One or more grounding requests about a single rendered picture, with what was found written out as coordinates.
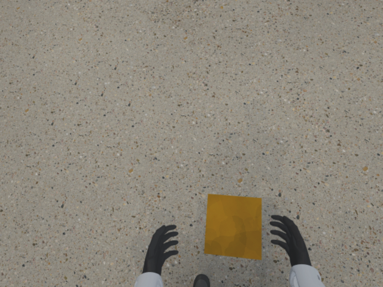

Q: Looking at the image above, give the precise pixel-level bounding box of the carton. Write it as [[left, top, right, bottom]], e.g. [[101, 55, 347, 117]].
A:
[[204, 194, 262, 260]]

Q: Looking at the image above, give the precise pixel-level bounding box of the robot right forearm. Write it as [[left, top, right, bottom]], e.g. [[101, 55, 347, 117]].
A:
[[289, 264, 325, 287]]

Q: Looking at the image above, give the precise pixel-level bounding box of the robot left foot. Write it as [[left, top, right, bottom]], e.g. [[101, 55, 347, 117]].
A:
[[193, 274, 210, 287]]

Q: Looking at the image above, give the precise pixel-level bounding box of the left robot hand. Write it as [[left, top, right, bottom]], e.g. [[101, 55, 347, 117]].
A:
[[142, 225, 178, 276]]

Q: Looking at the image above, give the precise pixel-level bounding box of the robot left forearm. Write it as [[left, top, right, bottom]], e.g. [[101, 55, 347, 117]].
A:
[[134, 272, 163, 287]]

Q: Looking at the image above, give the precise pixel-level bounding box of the right robot hand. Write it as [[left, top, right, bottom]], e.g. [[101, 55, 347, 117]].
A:
[[270, 215, 312, 267]]

